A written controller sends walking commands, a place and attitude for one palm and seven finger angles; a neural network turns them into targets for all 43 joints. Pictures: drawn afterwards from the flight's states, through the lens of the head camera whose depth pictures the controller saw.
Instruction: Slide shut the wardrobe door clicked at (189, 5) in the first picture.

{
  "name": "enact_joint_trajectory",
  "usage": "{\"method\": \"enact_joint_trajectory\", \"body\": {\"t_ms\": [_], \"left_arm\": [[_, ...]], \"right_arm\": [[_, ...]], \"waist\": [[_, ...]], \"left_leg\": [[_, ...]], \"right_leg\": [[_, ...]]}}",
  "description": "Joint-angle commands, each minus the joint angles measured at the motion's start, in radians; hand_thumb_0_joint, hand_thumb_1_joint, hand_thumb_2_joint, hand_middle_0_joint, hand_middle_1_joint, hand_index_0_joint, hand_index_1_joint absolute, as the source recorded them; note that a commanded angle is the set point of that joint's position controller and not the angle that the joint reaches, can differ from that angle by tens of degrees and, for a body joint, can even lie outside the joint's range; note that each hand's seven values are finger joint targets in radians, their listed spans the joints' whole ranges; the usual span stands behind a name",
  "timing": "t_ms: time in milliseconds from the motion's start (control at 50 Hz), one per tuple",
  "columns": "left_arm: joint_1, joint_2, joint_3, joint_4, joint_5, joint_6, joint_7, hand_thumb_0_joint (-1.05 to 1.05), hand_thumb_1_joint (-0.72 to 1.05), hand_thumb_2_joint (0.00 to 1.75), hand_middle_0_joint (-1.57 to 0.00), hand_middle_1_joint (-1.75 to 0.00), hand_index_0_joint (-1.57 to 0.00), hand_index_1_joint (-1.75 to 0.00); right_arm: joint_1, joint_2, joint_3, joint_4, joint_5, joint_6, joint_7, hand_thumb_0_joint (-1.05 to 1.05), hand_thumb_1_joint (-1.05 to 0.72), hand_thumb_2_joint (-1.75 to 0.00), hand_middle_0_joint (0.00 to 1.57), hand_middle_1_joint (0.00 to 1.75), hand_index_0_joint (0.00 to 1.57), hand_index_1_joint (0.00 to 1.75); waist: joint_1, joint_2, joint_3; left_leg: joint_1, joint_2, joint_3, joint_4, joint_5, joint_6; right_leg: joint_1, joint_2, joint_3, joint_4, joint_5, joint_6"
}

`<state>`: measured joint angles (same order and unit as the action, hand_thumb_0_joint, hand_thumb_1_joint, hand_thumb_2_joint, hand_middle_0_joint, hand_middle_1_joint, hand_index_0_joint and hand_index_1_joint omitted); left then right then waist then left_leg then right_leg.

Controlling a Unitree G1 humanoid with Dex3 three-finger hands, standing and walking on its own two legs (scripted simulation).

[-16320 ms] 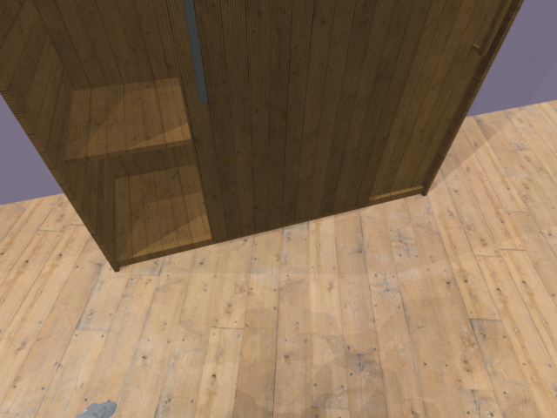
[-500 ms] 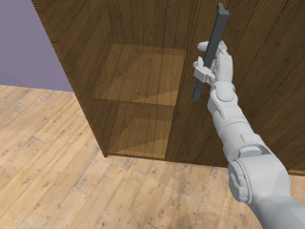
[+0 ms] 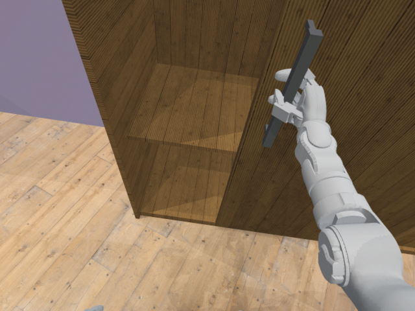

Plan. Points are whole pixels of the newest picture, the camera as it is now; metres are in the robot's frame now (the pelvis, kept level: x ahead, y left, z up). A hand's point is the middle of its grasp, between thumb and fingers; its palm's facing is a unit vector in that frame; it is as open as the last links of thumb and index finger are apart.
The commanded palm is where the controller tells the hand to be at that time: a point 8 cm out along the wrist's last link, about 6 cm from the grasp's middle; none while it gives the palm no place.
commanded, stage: step sideways, sliding the door along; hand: right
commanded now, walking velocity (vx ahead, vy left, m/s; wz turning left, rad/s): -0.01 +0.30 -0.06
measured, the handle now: (284, 93) +0.52 -0.10 +0.14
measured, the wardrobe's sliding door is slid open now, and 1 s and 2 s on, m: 0.37 0.26 0.00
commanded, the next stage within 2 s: none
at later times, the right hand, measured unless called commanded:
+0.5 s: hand (265, 104) +0.48 -0.05 +0.15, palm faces +0.20 +0.97 -0.14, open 6.3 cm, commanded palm +0.45 -0.03 +0.15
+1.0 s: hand (213, 96) +0.48 +0.05 +0.14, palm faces +0.21 +0.97 -0.15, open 6.2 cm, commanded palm +0.45 +0.07 +0.15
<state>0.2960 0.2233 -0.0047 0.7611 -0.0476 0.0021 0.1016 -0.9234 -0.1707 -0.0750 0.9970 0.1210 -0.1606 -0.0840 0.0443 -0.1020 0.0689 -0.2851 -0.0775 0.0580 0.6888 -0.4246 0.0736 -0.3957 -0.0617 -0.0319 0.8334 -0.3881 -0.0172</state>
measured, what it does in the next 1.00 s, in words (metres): steps to the left: left foot, then right foot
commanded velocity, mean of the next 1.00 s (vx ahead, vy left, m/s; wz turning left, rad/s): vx -0.20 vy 0.28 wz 0.11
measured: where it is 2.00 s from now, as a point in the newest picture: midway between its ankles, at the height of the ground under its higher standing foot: outside the picture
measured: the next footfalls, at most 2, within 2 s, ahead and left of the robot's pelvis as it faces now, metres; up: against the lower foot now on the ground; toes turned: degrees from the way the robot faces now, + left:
left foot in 0.38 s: +0.20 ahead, +0.26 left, +0.00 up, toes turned -1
right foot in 0.80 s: +0.08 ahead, +0.01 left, +0.00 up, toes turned -17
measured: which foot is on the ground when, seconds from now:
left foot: down 0.00-0.14, up 0.16-0.36, down 0.38-0.80, up 0.82-0.98, down 1.00-1.00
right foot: down 0.00-0.66, up 0.68-0.78, down 0.80-1.00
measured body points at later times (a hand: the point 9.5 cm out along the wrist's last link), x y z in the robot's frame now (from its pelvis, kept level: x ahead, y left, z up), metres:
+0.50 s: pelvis +0.06 +0.12 -0.01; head +0.13 +0.12 +0.44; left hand +0.26 +0.31 -0.13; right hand +0.46 -0.10 +0.16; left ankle +0.16 +0.26 -0.71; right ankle +0.01 -0.08 -0.71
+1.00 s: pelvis +0.10 +0.23 +0.01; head +0.21 +0.21 +0.44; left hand +0.35 +0.36 -0.11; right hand +0.46 +0.00 +0.15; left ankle +0.15 +0.34 -0.71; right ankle +0.04 +0.02 -0.71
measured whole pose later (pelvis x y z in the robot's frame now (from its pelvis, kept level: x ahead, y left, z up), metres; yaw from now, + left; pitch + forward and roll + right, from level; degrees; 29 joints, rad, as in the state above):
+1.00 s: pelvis +0.10 +0.23 +0.01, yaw -11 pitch -2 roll +0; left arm 0.05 0.17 0.02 0.59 -0.04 -0.09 -0.02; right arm -0.59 -0.14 0.10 0.23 0.04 -0.12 -0.12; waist -0.12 -0.05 0.29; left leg -0.34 0.00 0.01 0.67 -0.24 0.00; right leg -0.21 -0.20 -0.04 0.56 -0.30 0.14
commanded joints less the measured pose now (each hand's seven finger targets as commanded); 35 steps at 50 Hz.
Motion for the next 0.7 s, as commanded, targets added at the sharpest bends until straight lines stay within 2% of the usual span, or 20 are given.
{"method": "enact_joint_trajectory", "body": {"t_ms": [0, 40, 80, 100, 120, 140, 200, 260, 320, 400, 440, 480, 500, 520, 540, 560, 580, 620, 640, 680], "left_arm": [[-0.102, 0.117, 0.049, -0.129, 0.016, -0.071, 0.001, 0.00, 0.90, 0.90, -0.20, -0.30, -0.20, -0.30], [-0.099, 0.089, 0.040, -0.129, 0.023, -0.079, 0.003, 0.00, 0.90, 0.90, -0.20, -0.30, -0.20, -0.30], [-0.065, 0.109, 0.052, -0.117, 0.028, -0.073, 0.014, 0.00, 0.90, 0.90, -0.20, -0.30, -0.20, -0.30], [-0.057, 0.157, 0.070, -0.125, 0.030, -0.069, 0.006, 0.00, 0.90, 0.90, -0.20, -0.30, -0.20, -0.30], [-0.113, 0.137, 0.063, -0.150, 0.024, -0.058, -0.029, 0.00, 0.90, 0.90, -0.20, -0.30, -0.20, -0.30], [-0.155, 0.121, 0.056, -0.158, 0.007, -0.043, -0.053, 0.00, 0.90, 0.90, -0.20, -0.30, -0.20, -0.30], [-0.149, 0.135, 0.067, -0.136, 0.016, -0.019, -0.025, 0.00, 0.90, 0.90, -0.20, -0.30, -0.20, -0.30], [-0.151, 0.120, 0.057, -0.174, 0.001, -0.050, -0.026, 0.00, 0.90, 0.90, -0.20, -0.30, -0.20, -0.30], [-0.193, 0.101, 0.049, -0.218, -0.009, -0.089, -0.027, 0.00, 0.90, 0.90, -0.20, -0.30, -0.20, -0.30], [-0.189, 0.050, 0.048, -0.188, -0.014, -0.116, -0.014, 0.00, 0.90, 0.90, -0.20, -0.30, -0.20, -0.30], [-0.217, 0.058, 0.057, -0.184, -0.006, -0.123, -0.010, 0.00, 0.90, 0.90, -0.20, -0.30, -0.20, -0.30], [-0.213, 0.065, 0.056, -0.174, -0.005, -0.140, -0.011, 0.00, 0.90, 0.90, -0.20, -0.30, -0.20, -0.30], [-0.215, 0.101, 0.078, -0.202, 0.004, -0.139, -0.019, 0.00, 0.90, 0.90, -0.20, -0.30, -0.20, -0.30], [-0.202, 0.081, 0.076, -0.204, 0.010, -0.139, -0.042, 0.00, 0.90, 0.90, -0.20, -0.30, -0.20, -0.30], [-0.207, 0.071, 0.077, -0.219, 0.018, -0.139, -0.066, 0.00, 0.90, 0.90, -0.20, -0.30, -0.20, -0.30], [-0.228, 0.079, 0.079, -0.224, 0.003, -0.135, -0.075, 0.00, 0.90, 0.90, -0.20, -0.30, -0.20, -0.30], [-0.215, 0.068, 0.075, -0.236, -0.002, -0.140, -0.082, 0.00, 0.90, 0.90, -0.20, -0.30, -0.20, -0.30], [-0.214, 0.053, 0.068, -0.266, -0.017, -0.145, -0.085, 0.00, 0.90, 0.90, -0.20, -0.30, -0.20, -0.30], [-0.273, 0.033, 0.062, -0.277, -0.015, -0.149, -0.076, 0.00, 0.90, 0.90, -0.20, -0.30, -0.20, -0.30], [-0.274, 0.044, 0.064, -0.259, -0.006, -0.153, -0.054, 0.00, 0.90, 0.90, -0.20, -0.30, -0.20, -0.30]], "right_arm": [[-0.519, -0.065, 0.061, -0.281, -0.059, -0.042, 0.048, 0.00, -0.90, -0.90, 0.45, 1.40, 0.45, 1.40], [-0.503, 0.013, 0.117, -0.357, -0.059, -0.067, 0.064, 0.00, -0.90, -0.90, 0.45, 1.40, 0.45, 1.40], [-0.500, 0.027, 0.141, -0.439, -0.048, -0.089, 0.070, 0.00, -0.90, -0.90, 0.45, 1.40, 0.45, 1.40], [-0.492, 0.062, 0.171, -0.490, -0.029, -0.096, 0.075, 0.00, -0.90, -0.90, 0.45, 1.40, 0.45, 1.40], [-0.534, 0.124, 0.227, -0.562, 0.006, -0.104, 0.092, 0.00, -0.90, -0.90, 0.45, 1.40, 0.45, 1.40], [-0.568, 0.129, 0.233, -0.564, -0.009, -0.087, 0.099, 0.00, -0.90, -0.90, 0.45, 1.40, 0.45, 1.40], [-0.496, 0.028, 0.180, -0.595, -0.029, -0.065, 0.083, 0.00, -0.90, -0.90, 0.45, 1.40, 0.45, 1.40], [-0.505, 0.125, 0.274, -0.695, -0.044, -0.070, 0.089, 0.00, -0.90, -0.90, 0.45, 1.40, 0.45, 1.40], [-0.485, 0.193, 0.350, -0.774, -0.050, -0.071, 0.096, 0.00, -0.90, -0.90, 0.45, 1.40, 0.45, 1.40], [-0.340, 0.095, 0.311, -0.795, -0.077, -0.031, 0.055, 0.00, -0.90, -0.90, 0.45, 1.40, 0.45, 1.40], [-0.323, 0.067, 0.279, -0.875, -0.081, -0.031, 0.052, 0.00, -0.90, -0.90, 0.45, 1.40, 0.45, 1.40], [-0.332, 0.107, 0.319, -0.971, -0.073, -0.033, 0.048, 0.00, -0.90, -0.90, 0.45, 1.40, 0.45, 1.40], [-0.316, 0.134, 0.335, -0.997, -0.066, -0.041, 0.059, 0.00, -0.90, -0.90, 0.45, 1.40, 0.45, 1.40], [-0.327, 0.154, 0.358, -1.026, -0.065, -0.063, 0.073, 0.00, -0.90, -0.90, 0.45, 1.40, 0.45, 1.40], [-0.311, 0.138, 0.342, -1.028, -0.076, -0.073, 0.077, 0.00, -0.90, -0.90, 0.45, 1.40, 0.45, 1.40], [-0.297, 0.119, 0.319, -1.042, -0.068, -0.075, 0.067, 0.00, -0.90, -0.90, 0.45, 1.40, 0.45, 1.40], [-0.257, 0.114, 0.305, -1.045, -0.076, -0.083, 0.062, 0.00, -0.90, -0.90, 0.45, 1.40, 0.45, 1.40], [-0.214, 0.074, 0.304, -1.091, -0.107, -0.083, 0.061, 0.00, -0.90, -0.90, 0.45, 1.40, 0.45, 1.40], [-0.186, 0.064, 0.306, -1.047, -0.115, -0.073, 0.061, 0.00, -0.90, -0.90, 0.45, 1.40, 0.45, 1.40], [-0.116, 0.080, 0.312, -1.072, -0.115, -0.062, 0.064, 0.00, -0.90, -0.90, 0.45, 1.40, 0.45, 1.40]], "waist": [[-0.049, 0.319, -0.222], [-0.035, 0.195, -0.249], [0.017, 0.134, -0.366], [0.035, -0.068, -0.472], [0.023, -0.148, -0.525], [0.016, 0.022, -0.425], [0.005, 0.036, -0.299], [0.018, -0.011, -0.384], [0.016, -0.105, -0.391], [0.002, 0.284, -0.359], [-0.011, 0.407, -0.385], [0.029, 0.212, -0.441], [0.028, -0.014, -0.450], [0.042, -0.190, -0.422], [0.021, -0.217, -0.391], [0.003, -0.216, -0.381], [-0.006, -0.141, -0.406], [-0.008, 0.202, -0.493], [-0.014, 0.296, -0.436], [-0.046, 0.410, -0.423]], "left_leg": [[0.415, 0.309, -0.354, -0.218, 1.016, 0.089], [0.424, 0.273, -0.237, -0.138, 0.988, 0.070], [0.162, 0.185, -0.094, 0.107, 0.882, -0.037], [-0.190, 0.071, -0.039, 0.391, 0.518, -0.126], [-0.376, 0.051, -0.171, 0.632, -0.094, -0.107], [-0.423, 0.105, -0.266, 0.642, -0.098, -0.052], [-0.461, 0.181, -0.225, 0.387, -0.112, -0.048], [-0.135, 0.125, -0.039, 0.059, 0.095, -0.065], [0.091, 0.084, 0.040, -0.097, 0.265, -0.089], [0.103, 0.252, -0.162, -0.243, 0.482, -0.025], [0.162, 0.285, -0.193, -0.235, 0.637, 0.035], [0.120, 0.199, -0.023, -0.012, 0.831, -0.040], [-0.087, 0.099, 0.026, 0.122, 0.621, -0.110], [-0.238, 0.079, -0.011, 0.220, 0.214, -0.105], [-0.250, 0.101, -0.069, 0.211, -0.022, -0.079], [-0.199, 0.101, -0.102, 0.144, -0.026, -0.057], [-0.087, 0.103, -0.112, -0.018, 0.097, -0.047], [0.255, 0.167, -0.101, -0.227, 0.855, -0.046], [0.324, 0.262, -0.186, -0.205, 1.104, -0.005], [0.403, 0.316, -0.281, -0.158, 1.279, 0.060]], "right_leg": [[-0.248, 0.032, 0.020, 0.244, -0.110, -0.014], [-0.145, 0.008, 0.007, 0.027, -0.022, -0.020], [0.314, -0.044, 0.029, -0.326, 0.325, -0.056], [0.661, -0.251, 0.296, -0.384, 0.803, -0.164], [0.777, -0.445, 0.550, -0.358, 0.856, -0.244], [0.696, -0.449, 0.520, -0.344, 0.766, -0.252], [0.618, -0.416, 0.420, -0.308, 0.772, -0.228], [0.489, -0.257, 0.158, -0.290, 0.703, -0.138], [0.334, -0.170, 0.018, -0.235, 0.468, -0.064], [0.153, 0.033, -0.030, -0.016, 0.016, 0.044], [0.126, 0.027, 0.020, 0.014, -0.072, 0.046], [0.359, -0.061, 0.033, -0.308, 0.444, 0.033], [0.537, -0.214, 0.202, -0.299, 0.906, -0.037], [0.625, -0.295, 0.250, -0.279, 1.181, -0.109], [0.589, -0.302, 0.238, -0.265, 1.113, -0.140], [0.564, -0.306, 0.202, -0.230, 1.086, -0.169], [0.542, -0.278, 0.165, -0.148, 1.049, -0.118], [0.341, -0.089, 0.009, 0.017, 0.622, 0.017], [0.133, 0.001, -0.016, 0.049, 0.075, 0.058], [0.006, 0.012, 0.039, 0.057, -0.189, 0.056]]}}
